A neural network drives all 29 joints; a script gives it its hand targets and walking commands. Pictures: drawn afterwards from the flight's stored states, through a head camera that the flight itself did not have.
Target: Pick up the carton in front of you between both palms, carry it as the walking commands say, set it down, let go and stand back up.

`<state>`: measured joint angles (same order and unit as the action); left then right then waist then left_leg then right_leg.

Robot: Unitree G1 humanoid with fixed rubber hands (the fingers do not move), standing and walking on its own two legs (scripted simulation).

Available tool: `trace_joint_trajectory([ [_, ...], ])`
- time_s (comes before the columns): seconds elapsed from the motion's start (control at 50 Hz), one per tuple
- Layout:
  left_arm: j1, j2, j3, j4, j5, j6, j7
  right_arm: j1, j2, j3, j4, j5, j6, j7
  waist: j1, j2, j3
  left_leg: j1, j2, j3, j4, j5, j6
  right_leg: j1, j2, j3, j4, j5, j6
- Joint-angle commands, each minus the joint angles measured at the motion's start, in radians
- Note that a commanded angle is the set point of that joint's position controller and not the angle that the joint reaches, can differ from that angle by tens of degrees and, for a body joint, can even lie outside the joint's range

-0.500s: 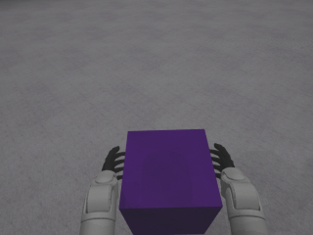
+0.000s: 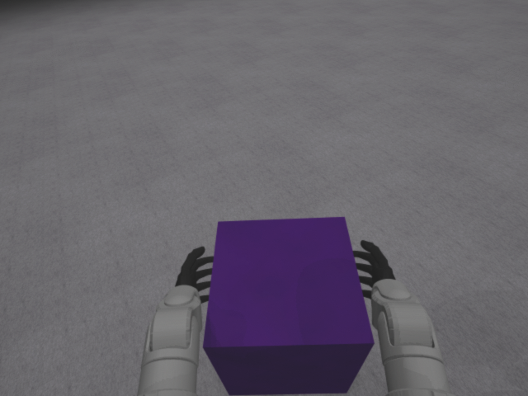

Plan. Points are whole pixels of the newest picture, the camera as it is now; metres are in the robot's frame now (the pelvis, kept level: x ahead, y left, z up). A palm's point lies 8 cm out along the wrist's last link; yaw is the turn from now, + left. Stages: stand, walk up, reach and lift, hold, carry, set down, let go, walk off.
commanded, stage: hold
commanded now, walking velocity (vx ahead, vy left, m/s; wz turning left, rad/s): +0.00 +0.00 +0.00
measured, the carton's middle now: (284, 310) +0.30 +0.00 -0.04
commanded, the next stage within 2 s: set down in 0.30 s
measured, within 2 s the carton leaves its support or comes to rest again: neither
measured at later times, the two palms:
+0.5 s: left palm (199, 283) +0.31 +0.14 +0.04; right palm (388, 276) +0.31 -0.17 +0.03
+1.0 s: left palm (232, 310) +0.36 +0.11 -0.16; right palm (375, 316) +0.34 -0.19 -0.17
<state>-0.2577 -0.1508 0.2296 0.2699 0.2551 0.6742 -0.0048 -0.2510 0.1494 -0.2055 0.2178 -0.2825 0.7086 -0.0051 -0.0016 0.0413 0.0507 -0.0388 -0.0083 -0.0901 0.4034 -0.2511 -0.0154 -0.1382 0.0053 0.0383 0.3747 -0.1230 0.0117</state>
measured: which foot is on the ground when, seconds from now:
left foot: down 0.00-1.00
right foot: down 0.00-1.00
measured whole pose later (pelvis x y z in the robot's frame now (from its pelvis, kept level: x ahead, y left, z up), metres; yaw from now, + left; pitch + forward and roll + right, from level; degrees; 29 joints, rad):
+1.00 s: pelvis -0.03 +0.01 -0.08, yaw +1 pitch +31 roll +2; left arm -0.56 -0.16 0.34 0.52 0.19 0.14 0.09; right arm -0.57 0.08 -0.41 0.48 -0.24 0.17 0.05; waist -0.07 0.06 -0.05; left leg -1.13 -0.10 -0.08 0.99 -0.40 -0.01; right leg -1.22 0.01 0.12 0.94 -0.26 0.05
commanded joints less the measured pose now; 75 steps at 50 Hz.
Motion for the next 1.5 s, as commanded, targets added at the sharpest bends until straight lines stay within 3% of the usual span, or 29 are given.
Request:
trace_joint_trajectory([
  [0.0,-0.488,-0.91,-0.536,-0.026,-0.228,-0.032,-0.25,-0.456,0.944,0.566,-0.028,0.249,-0.036,0.241,0.008,-0.053,-0.239,-0.228,-0.088,0.017,-0.117,0.04,0.032,0.3,0.082,0.02,-0.022,0.038,-0.001],
  [0.1,-0.491,-0.922,-0.513,-0.009,-0.218,-0.035,-0.258,-0.481,0.953,0.572,-0.022,0.258,-0.034,0.254,0.018,-0.068,-0.256,-0.234,-0.094,0.022,-0.114,0.018,0.043,0.315,0.063,0.034,-0.032,0.019,0.009],
  [0.34,-0.554,-0.935,-0.481,0.024,-0.208,-0.038,-0.27,-0.519,0.953,0.523,0.039,0.248,-0.029,0.266,0.002,-0.069,-0.253,-0.256,-0.094,0.019,-0.114,-0.009,0.045,0.316,0.05,0.042,-0.04,-0.002,0.013],
  [0.42,-0.631,-0.939,-0.42,0.111,-0.168,-0.06,-0.269,-0.588,0.926,0.43,0.133,0.204,-0.054,0.272,-0.014,-0.05,-0.21,-0.297,-0.092,0.022,-0.099,-0.067,0.042,0.272,0.055,0.031,-0.021,-0.078,0.003],
  [0.5,-0.709,-0.915,-0.291,0.241,-0.082,-0.111,-0.249,-0.678,0.856,0.277,0.252,0.114,-0.11,0.266,-0.033,-0.034,-0.161,-0.371,-0.092,0.021,-0.055,-0.108,0.04,0.198,0.069,0.016,0.026,-0.12,-0.009],
  [0.58,-0.723,-0.825,-0.148,0.316,0.009,-0.185,-0.198,-0.686,0.728,0.114,0.33,0.006,-0.188,0.238,-0.054,-0.017,-0.137,-0.461,-0.1,0.021,0.015,-0.084,0.03,0.087,0.086,-0.005,0.111,-0.043,-0.021],
  [0.64,-0.689,-0.753,-0.083,0.348,0.054,-0.27,-0.168,-0.652,0.644,0.046,0.362,-0.049,-0.272,0.228,-0.063,-0.012,-0.197,-0.52,-0.112,0.028,0.084,0.005,0.019,-0.018,0.095,-0.016,0.186,0.074,-0.018],
  [0.7,-0.671,-0.75,-0.111,0.346,0.039,-0.376,-0.148,-0.649,0.635,0.074,0.356,-0.04,-0.376,0.233,-0.059,-0.013,-0.334,-0.571,-0.128,0.033,0.162,0.104,0.006,-0.105,0.104,-0.019,0.275,0.182,-0.015],
  [0.8,-0.732,-0.832,-0.291,0.326,-0.045,-0.531,-0.12,-0.718,0.713,0.225,0.351,0.048,-0.526,0.248,-0.068,-0.018,-0.668,-0.679,-0.141,0.038,0.32,0.286,-0.027,-0.218,0.104,-0.018,0.443,0.358,-0.011],
  [0.9,-0.799,-0.873,-0.47,0.25,-0.127,-0.588,-0.1,-0.779,0.762,0.365,0.278,0.115,-0.585,0.245,-0.091,-0.039,-1.032,-0.835,-0.153,0.053,0.476,0.374,-0.051,-0.265,0.106,-0.027,0.606,0.499,0.003],
  [0.98,-0.834,-0.875,-0.508,0.239,-0.152,-0.561,-0.105,-0.796,0.774,0.389,0.27,0.135,-0.554,0.243,-0.101,-0.027,-1.107,-0.942,-0.168,0.07,0.554,0.284,-0.052,-0.413,0.118,-0.046,0.67,0.397,0.013],
  [1.06,-0.902,-0.866,-0.453,0.294,-0.14,-0.508,-0.133,-0.837,0.791,0.343,0.327,0.117,-0.501,0.246,-0.099,-0.001,-1.032,-1.077,-0.178,0.091,0.608,0.078,-0.043,-0.607,0.125,-0.061,0.708,0.172,0.016],
  [1.14,-0.981,-0.85,-0.379,0.36,-0.126,-0.468,-0.16,-0.907,0.801,0.288,0.377,0.095,-0.457,0.242,-0.099,-0.004,-0.985,-1.238,-0.187,0.107,0.669,-0.07,-0.032,-0.706,0.124,-0.064,0.757,0.041,0.018],
  [1.3,-1.116,-0.801,-0.288,0.46,-0.121,-0.461,-0.168,-1.041,0.803,0.246,0.415,0.1,-0.443,0.2,-0.106,-0.037,-1.064,-1.48,-0.205,0.135,0.834,-0.142,-0.023,-0.798,0.124,-0.061,0.892,0.005,0.037],
  [1.48,-1.25,-0.767,-0.296,0.501,-0.158,-0.472,-0.15,-1.182,0.779,0.263,0.396,0.149,-0.45,0.158,-0.124,-0.047,-1.193,-1.621,-0.22,0.159,1.001,-0.176,-0.021,-0.896,0.13,-0.084,1.043,-0.006,0.057],
])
